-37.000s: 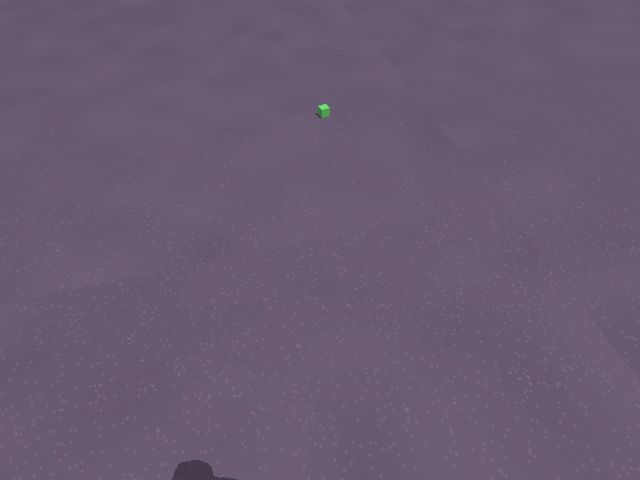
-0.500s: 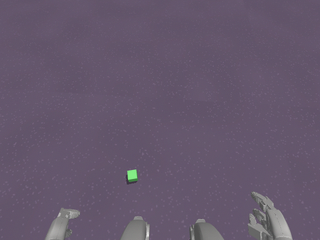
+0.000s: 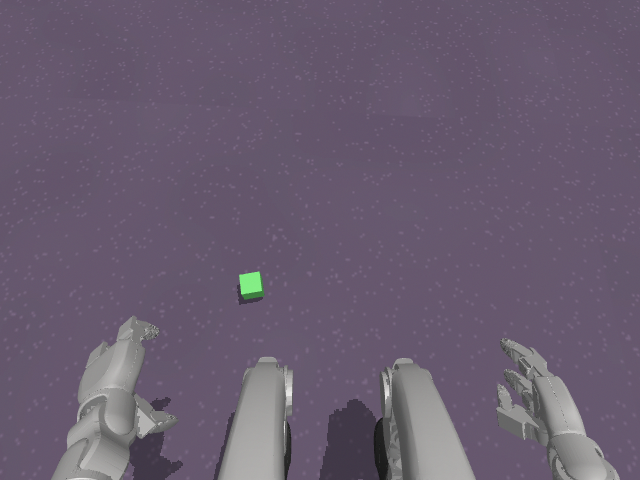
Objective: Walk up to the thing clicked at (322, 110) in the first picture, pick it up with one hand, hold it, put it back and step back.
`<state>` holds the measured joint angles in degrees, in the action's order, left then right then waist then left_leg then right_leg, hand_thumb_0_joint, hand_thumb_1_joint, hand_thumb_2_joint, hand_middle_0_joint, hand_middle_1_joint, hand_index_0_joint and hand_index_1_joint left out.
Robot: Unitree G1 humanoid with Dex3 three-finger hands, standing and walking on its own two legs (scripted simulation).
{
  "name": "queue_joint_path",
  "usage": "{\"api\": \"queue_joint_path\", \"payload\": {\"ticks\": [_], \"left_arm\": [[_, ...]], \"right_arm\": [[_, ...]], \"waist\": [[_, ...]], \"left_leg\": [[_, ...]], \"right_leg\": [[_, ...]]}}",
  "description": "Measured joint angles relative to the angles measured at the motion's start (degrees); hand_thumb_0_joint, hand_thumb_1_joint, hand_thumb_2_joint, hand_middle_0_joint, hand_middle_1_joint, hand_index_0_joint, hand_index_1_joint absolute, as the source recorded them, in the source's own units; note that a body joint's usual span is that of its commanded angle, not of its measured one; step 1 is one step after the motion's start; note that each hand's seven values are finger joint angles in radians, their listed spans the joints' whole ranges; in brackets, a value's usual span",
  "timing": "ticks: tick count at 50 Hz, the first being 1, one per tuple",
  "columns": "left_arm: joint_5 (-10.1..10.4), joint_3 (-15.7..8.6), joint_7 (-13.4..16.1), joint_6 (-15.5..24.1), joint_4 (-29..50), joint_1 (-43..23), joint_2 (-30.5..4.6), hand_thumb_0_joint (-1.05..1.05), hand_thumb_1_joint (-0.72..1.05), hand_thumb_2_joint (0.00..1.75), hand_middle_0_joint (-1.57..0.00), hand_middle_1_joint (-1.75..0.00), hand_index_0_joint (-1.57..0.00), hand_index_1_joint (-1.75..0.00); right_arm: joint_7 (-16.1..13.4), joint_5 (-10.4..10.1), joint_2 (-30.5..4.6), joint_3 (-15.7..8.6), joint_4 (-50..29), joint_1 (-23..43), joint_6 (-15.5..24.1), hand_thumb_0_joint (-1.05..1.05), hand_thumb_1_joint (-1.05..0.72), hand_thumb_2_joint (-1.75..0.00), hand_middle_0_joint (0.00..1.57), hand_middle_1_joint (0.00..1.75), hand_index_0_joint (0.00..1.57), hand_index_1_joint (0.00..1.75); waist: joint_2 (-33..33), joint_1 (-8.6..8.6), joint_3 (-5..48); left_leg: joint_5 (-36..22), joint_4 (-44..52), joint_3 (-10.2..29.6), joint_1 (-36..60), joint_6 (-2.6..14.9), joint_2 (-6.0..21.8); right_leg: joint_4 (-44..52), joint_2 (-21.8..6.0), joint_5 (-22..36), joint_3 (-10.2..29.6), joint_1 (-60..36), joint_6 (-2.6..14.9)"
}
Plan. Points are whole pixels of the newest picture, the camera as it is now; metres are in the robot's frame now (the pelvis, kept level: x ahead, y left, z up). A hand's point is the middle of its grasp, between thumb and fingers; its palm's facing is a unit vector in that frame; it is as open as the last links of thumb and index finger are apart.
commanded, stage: rise first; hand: left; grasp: from above
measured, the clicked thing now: (252, 285) +0.49 +0.20 -0.54
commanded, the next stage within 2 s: none
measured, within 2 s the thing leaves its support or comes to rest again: neither
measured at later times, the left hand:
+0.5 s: hand (194, 318) +0.36 +0.26 -0.30, palm faces -0.45 -0.13 -0.88, open 13.8 cm
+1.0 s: hand (212, 301) +0.41 +0.25 -0.37, palm faces -0.44 -0.08 -0.90, open 14.0 cm
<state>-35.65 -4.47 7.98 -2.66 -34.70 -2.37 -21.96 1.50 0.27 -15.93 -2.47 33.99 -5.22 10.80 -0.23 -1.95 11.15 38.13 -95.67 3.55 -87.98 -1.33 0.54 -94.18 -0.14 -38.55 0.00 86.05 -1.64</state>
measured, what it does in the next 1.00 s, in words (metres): lowers itself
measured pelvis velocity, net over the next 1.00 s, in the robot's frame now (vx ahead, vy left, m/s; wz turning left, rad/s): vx -0.05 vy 0.00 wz -0.08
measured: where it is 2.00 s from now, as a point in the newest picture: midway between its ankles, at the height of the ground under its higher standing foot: outside the picture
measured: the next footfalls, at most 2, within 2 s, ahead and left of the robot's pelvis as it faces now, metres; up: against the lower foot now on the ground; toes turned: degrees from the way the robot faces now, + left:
none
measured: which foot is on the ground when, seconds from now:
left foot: down 0.00-1.00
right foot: down 0.00-1.00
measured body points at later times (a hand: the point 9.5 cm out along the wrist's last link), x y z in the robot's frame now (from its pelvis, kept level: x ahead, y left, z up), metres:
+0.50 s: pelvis -0.05 +0.00 -0.15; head +0.16 +0.02 +0.25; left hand +0.38 +0.27 -0.24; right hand +0.03 -0.28 -0.28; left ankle +0.04 +0.13 -0.53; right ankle +0.04 -0.14 -0.53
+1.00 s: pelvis -0.05 +0.00 -0.20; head +0.18 +0.04 +0.18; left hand +0.43 +0.25 -0.32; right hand +0.01 -0.27 -0.32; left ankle +0.04 +0.13 -0.53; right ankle +0.04 -0.14 -0.53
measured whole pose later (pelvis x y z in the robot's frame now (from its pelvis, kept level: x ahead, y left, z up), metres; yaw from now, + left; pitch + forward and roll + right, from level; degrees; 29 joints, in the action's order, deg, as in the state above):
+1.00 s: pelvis -0.05 +0.00 -0.20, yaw -5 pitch +35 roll -6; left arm -67.2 -4.9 24.1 5.3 -81.4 -51.8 -34.6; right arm 6.2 6.9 -13.4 0.6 44.2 -7.2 3.8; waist 0.0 -10.9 5.8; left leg 38.9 -132.3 7.1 -128.4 -1.6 -0.2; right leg -128.7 2.0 -38.6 -1.3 125.3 -2.9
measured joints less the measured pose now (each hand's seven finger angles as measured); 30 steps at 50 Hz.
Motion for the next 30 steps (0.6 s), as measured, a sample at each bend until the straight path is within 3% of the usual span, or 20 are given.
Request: {"api": "queue_joint_path", "payload": {"ticks": [6,12,19,30], "left_arm": [[-7.36,0.62,4.17,1.69,-6.68,-11.35,-1.13,0.00,-0.44,0.96,-0.06,-1.05,-0.06,-1.04],[-12.99,1.16,5.51,3.92,-15.07,-22.67,-3.89,0.00,-0.46,0.97,-0.06,-1.06,-0.06,-1.05],[-19.56,1.45,7.03,6.54,-23.98,-31.74,-6.96,0.00,-0.46,0.98,-0.06,-1.08,-0.06,-1.07],[-28.59,1.08,11.13,9.36,-33.97,-39.31,-10.65,0.00,-0.47,0.97,-0.07,-1.05,-0.08,-1.03]], "right_arm": [[0.62,0.33,-0.44,-0.91,3.23,1.41,-1.60,0.01,-0.80,-0.88,0.20,0.30,0.20,0.29],[1.04,1.26,0.39,-0.97,6.01,0.83,-3.54,0.01,-0.81,-0.88,0.20,0.30,0.20,0.29],[1.20,2.25,1.40,-0.67,8.21,-1.49,-5.44,0.01,-0.82,-0.88,0.20,0.30,0.20,0.29],[2.26,3.94,1.25,0.41,9.51,-3.78,-7.38,0.01,-0.85,-0.89,0.20,0.30,0.20,0.29]], "waist": [[-0.63,0.38,-0.45],[-0.76,-0.14,-1.99],[-0.91,-2.33,-3.01],[-0.39,-6.11,-3.78]], "left_leg": [[0.40,-9.35,0.50,-11.77,-0.39,0.00],[0.00,-16.81,1.22,-20.45,-0.75,-0.01],[-0.37,-22.89,1.85,-26.88,-0.72,-0.15],[-0.27,-29.10,2.62,-33.10,-0.27,-0.50]], "right_leg": [[-9.52,0.47,-0.45,-0.02,11.92,0.10],[-16.89,0.98,0.06,-0.29,20.66,0.18],[-22.46,1.35,0.66,-0.54,26.82,-0.14],[-27.69,1.60,0.65,-0.93,32.23,-0.57]]}}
